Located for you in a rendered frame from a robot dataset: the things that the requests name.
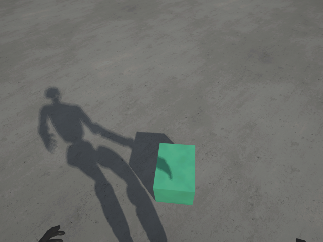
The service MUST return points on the left robot hand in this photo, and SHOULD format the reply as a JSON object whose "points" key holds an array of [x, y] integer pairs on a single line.
{"points": [[52, 233]]}

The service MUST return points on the carton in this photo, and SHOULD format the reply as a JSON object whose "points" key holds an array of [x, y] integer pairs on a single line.
{"points": [[174, 180]]}

